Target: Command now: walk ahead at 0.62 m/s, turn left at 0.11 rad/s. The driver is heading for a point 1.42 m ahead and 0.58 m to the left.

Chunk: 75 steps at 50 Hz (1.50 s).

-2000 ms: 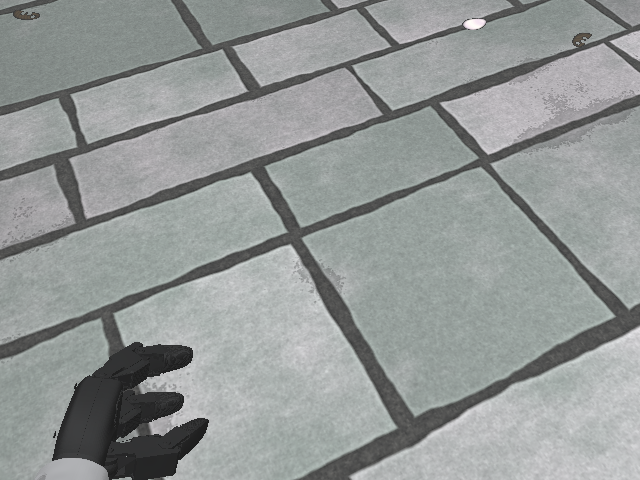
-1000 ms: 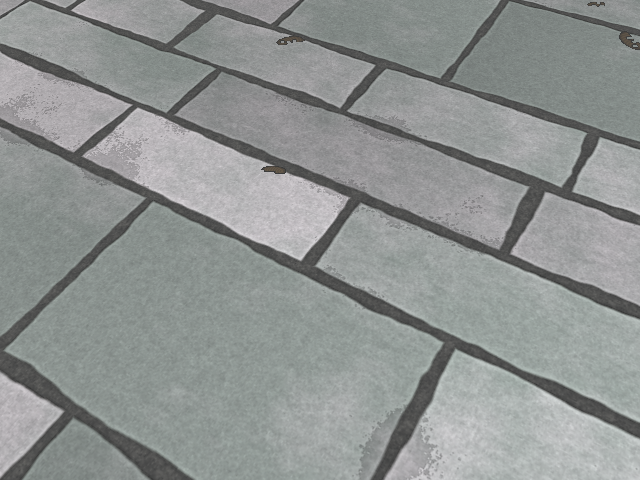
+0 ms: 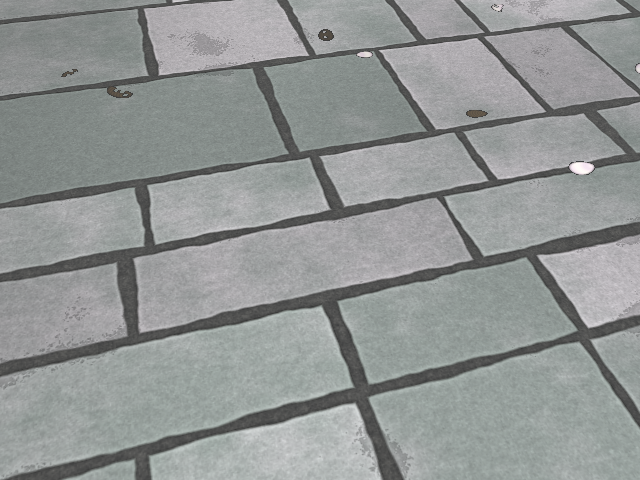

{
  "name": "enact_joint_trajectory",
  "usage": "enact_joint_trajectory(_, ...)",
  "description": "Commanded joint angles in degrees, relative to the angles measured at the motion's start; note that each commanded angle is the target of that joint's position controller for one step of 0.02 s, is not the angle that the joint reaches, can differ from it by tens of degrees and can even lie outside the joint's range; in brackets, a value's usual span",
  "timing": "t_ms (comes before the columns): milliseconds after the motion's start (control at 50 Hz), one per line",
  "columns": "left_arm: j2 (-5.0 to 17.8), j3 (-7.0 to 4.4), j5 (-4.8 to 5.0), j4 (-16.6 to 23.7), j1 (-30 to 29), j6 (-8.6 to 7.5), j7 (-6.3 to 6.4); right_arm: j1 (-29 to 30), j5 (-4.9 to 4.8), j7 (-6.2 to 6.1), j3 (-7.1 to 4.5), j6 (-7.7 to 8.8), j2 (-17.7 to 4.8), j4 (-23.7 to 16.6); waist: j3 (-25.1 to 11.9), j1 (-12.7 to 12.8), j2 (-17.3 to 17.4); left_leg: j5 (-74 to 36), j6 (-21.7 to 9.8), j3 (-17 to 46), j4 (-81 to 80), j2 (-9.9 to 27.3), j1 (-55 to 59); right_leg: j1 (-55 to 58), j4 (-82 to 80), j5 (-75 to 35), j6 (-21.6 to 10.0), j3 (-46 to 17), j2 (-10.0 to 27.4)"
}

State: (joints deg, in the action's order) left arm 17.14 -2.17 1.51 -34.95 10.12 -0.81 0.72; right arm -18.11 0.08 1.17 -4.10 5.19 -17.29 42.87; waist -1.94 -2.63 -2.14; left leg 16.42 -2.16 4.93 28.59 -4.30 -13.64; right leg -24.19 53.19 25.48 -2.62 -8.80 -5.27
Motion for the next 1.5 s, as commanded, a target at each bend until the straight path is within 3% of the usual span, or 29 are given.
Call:
enact_joint_trajectory(20,7.7,-2.03,-1.61,6.0,-6.4,-4.42,-0.38,-1.6,-1.36,-0.21,-1.27,0.61,-8.7,-3.9,8.5,0.1,7.8,23.9,-10.9,32.8,-20.6,18.6,10.3,-23.0,5.0,-6.2,1.2,1.4,6.4)
enact_joint_trajectory(140,1.1,-0.62,-0.83,6.7,-12.8,-6.78,-1.61,-5.4,-2.26,-2.31,-0.57,-1.08,-7.6,-3.2,5.7,-1.8,12.1,5.2,-9.0,18.6,-19.1,10.4,1.0,-3.6,-17.4,-15.0,5.6,7.1,1.8)
enact_joint_trajectory(260,6.0,-3.32,1.69,5.4,-6.7,-7.34,-0.98,-3.8,-3.08,-2.11,-0.29,-1.94,-6.8,-3.8,1.9,4.0,12.2,-0.7,-6.0,21.0,-9.5,9.4,-6.8,21.8,-30.4,-16.1,4.4,6.0,3.4)
enact_joint_trajectory(280,8.8,-4.58,1.68,3.6,2.9,-7.16,-0.13,-1.7,-2.41,-1.65,0.29,-1.49,-4.8,-4.8,-3.7,9.2,10.3,-4.9,-3.6,17.5,2.1,7.0,-13.1,35.4,-30.2,-14.5,2.4,2.7,8.3)
enact_joint_trajectory(300,13.1,-5.53,-0.16,1.7,14.7,-6.25,0.58,-3.4,-1.63,-1.37,1.96,-0.8,1.2,-6.6,-15.6,12.5,-2.6,7.4,-0.8,9.8,22.8,2.3,-26.4,56.2,-29.5,-2.7,-2.6,-13.2,21.6)
enact_joint_trajectory(320,14.3,-5.82,-1.53,0.0,16.1,-5.75,-0.66,-5.5,-4.46,-2.06,2.57,-0.03,0.8,-9.5,-16.7,10.1,-17.2,14.3,-0.1,5.0,36.9,3.7,-37.8,54.8,-35.8,17.0,-8.9,-35.1,31.3)
enact_joint_trajectory(360,6.5,-3.85,-1.64,0.0,12.6,-5.53,-0.56,0.9,-3.73,-2.03,1.17,-0.89,-4.6,-8.3,-1.6,10.8,-7.2,5.1,0.3,2.0,47.1,9.3,-44.2,43.1,-37.5,10.0,-7.4,-21.9,26.9)
enact_joint_trajectory(440,2.2,-2.36,-2.24,-3.4,9.2,-5.21,-0.77,6.2,-3.37,-0.21,1.87,-2.63,-0.1,-10.4,8.0,6.3,-3.5,-0.6,-0.2,0.9,47.5,14.3,-41.9,28.2,-42.5,-9.7,-5.5,-4.4,21.4)
enact_joint_trajectory(560,5.5,-2.7,-2.06,-5.9,5.0,-6.11,-0.36,14.2,-2.28,1.9,2.77,-2.86,-0.6,-13.9,13.5,3.6,0.7,-15.6,0.6,-4.8,30.7,12.4,-34.6,17.8,-48.5,-27.5,-2.9,15.8,17.1)
enact_joint_trajectory(620,10.1,-3.44,-2.18,-8.0,9.9,-5.93,0.08,20.1,-2.12,3.39,2.48,-1.88,-1.5,-15.3,11.9,4.7,1.1,-18.8,-3.1,-13.3,18.1,5.8,-22.3,20.9,-45.6,-56.3,-0.5,20.7,17.0)
enact_joint_trajectory(680,13.6,-3.74,-3.08,-7.6,10.1,-4.23,1.37,5.1,-3.69,3.21,-2.28,-3.04,-11.2,-12.3,-3.1,-6.7,-6.4,-12.8,-7.6,-17.1,20.5,-3.3,1.4,26.4,-18.1,-103.6,0.7,21.5,17.9)
enact_joint_trajectory(700,16.1,-4.49,-0.91,-5.4,7.1,-4.64,1.3,-8.3,-3.08,2.64,-3.54,-3.87,-12.9,-8.8,-7.1,-13.3,-7.2,-13.6,-10.7,-12.0,14.1,-1.6,18.6,15.8,-2.9,-97.2,1.0,20.4,18.8)
enact_joint_trajectory(720,10.1,-2.66,-1.38,-5.1,8.5,-5.43,0.86,-14.2,-3.69,1.55,-3.86,-5.12,-13.8,-6.0,-5.6,-12.2,2.9,-11.9,-12.4,-2.1,11.4,2.9,32.8,0.6,19.4,-35.5,2.5,19.2,11.5)
enact_joint_trajectory(740,2.1,0.17,-1.48,-0.3,16.2,-7.34,-0.34,-8.4,-1.11,1.36,-4.16,-3.74,-19.3,-8.7,-15.2,-0.6,20.2,3.9,-25.0,33.1,2.6,16.8,45.7,-19.6,41.4,8.5,4.5,9.3,1.5)
enact_joint_trajectory(760,9.0,-0.42,-0.9,1.2,7.4,-9.26,-0.68,-10.0,-0.86,0.93,-3.71,-2.81,-14.1,-10.3,-23.0,-7.5,11.0,20.1,-23.3,43.2,-8.4,18.0,46.3,-22.5,37.3,1.6,1.3,-1.2,4.5)
enact_joint_trajectory(780,9.5,-0.75,1.02,3.5,1.5,-9.83,-0.43,-9.0,-0.74,0.82,-3.49,-1.79,-13.8,-9.4,-10.7,-5.8,6.2,20.6,-20.2,42.6,-13.6,17.5,36.5,-25.1,33.3,-1.4,0.5,0.3,5.4)
enact_joint_trajectory(800,8.4,-0.43,0.29,3.0,1.0,-10.06,0.01,-5.0,-0.96,1.05,-3.13,-0.8,-13.0,-9.4,-3.1,-1.3,-3.7,15.2,-18.3,39.1,-14.8,16.0,24.1,-21.8,27.2,-4.9,0.5,-0.1,7.6)
enact_joint_trajectory(860,7.3,-0.89,-1.84,0.4,5.9,-7.55,-0.05,3.2,-0.09,0.61,-1.48,-0.1,-8.1,-10.2,3.8,6.2,-0.4,1.5,-17.6,25.7,-16.2,8.8,4.4,-12.2,17.5,-7.5,3.3,-0.6,10.7)
enact_joint_trajectory(920,5.7,-0.34,-3.34,3.4,-1.9,-6.46,-0.07,1.8,-2.07,-0.83,-0.69,-0.04,-6.2,-8.2,9.7,4.4,1.4,-7.9,-16.0,16.4,-17.7,4.0,-8.6,-7.5,3.1,-14.3,6.3,3.9,9.9)
enact_joint_trajectory(980,0.5,1.42,-3.37,5.2,-8.7,-7.28,-1.3,-1.0,-1.55,-2.0,-0.53,-0.2,-5.9,-5.0,8.9,-0.2,5.5,-8.6,-12.1,9.0,-17.9,2.1,-14.6,2.9,-14.0,-38.0,6.3,9.0,7.8)
enact_joint_trajectory(1080,4.2,0.06,-0.07,7.1,-16.4,-7.76,-2.26,-7.2,-1.36,-1.53,-0.71,0.01,-7.5,-0.2,10.1,-5.0,8.3,-16.3,-10.4,9.6,-16.6,10.6,8.2,-5.6,-25.8,-38.0,2.2,8.5,7.9)
enact_joint_trajectory(1160,10.5,-3.39,1.48,3.0,4.2,-6.29,-2.1,-3.7,2.64,-1.8,-0.73,-1.92,-10.3,0.7,-4.5,8.8,9.2,-75.0,-7.1,2.5,9.3,12.6,21.5,9.6,-21.4,-24.2,-4.2,14.7,0.9)
enact_joint_trajectory(1180,11.4,-3.31,1.2,0.1,17.8,-5.23,-1.75,-1.3,3.12,-2.24,-0.13,-2.17,-8.7,-1.4,-12.0,13.4,6.2,-62.9,-5.9,2.0,29.2,12.9,6.2,31.1,-16.5,-20.1,-6.6,4.9,7.7)
enact_joint_trajectory(1200,16.1,-4.45,-0.17,-2.1,21.5,-5.4,-2.69,-11.3,1.23,-1.19,2.11,-0.83,-0.8,-2.6,-20.3,6.4,-19.2,-6.8,0.1,0.9,54.7,0.1,-17.9,51.8,-25.1,6.1,-18.7,-29.6,20.1)
enact_joint_trajectory(1220,8.9,-3.45,-0.82,-3.0,23.3,-5.5,-2.92,-7.7,-0.42,-0.41,2.49,0.75,-4.6,-2.0,-18.7,9.6,-16.2,7.6,-1.1,4.4,55.0,-0.7,-25.6,53.4,-37.7,17.1,-16.3,-44.2,20.2)
enact_joint_trajectory(1240,6.8,-2.96,-1.36,-2.1,18.5,-5.5,-2.46,0.7,-1.83,-0.02,1.72,2.02,-8.0,-4.2,-9.1,9.7,-8.9,3.9,-2.7,5.7,52.7,3.0,-30.0,47.0,-37.6,13.8,-13.9,-37.5,20.2)
enact_joint_trajectory(1280,7.4,-2.81,-1.69,-2.0,14.8,-5.31,-3.21,10.6,0.11,-0.08,2.34,4.03,-5.9,-6.7,1.2,7.0,5.4,1.4,-3.3,4.1,43.8,4.6,-26.8,30.6,-39.6,-3.3,-12.9,-27.4,14.8)
enact_joint_trajectory(1360,4.8,-1.86,0.24,-3.3,13.2,-5.18,-2.88,9.3,1.46,-0.55,2.38,3.58,-3.9,-7.7,4.8,1.5,0.8,0.1,0.9,3.0,31.3,6.5,-24.1,20.4,-42.1,-15.7,-14.6,-19.7,10.2)
enact_joint_trajectory(1500,5.7,-2.59,1.15,-7.5,18.7,-4.43,-0.55,26.2,0.93,-0.09,2.58,4.47,-1.5,-14.7,8.5,7.8,-0.7,-28.3,4.6,-1.2,2.6,1.1,-5.5,2.1,-44.9,-19.4,-8.5,-14.7,5.8)
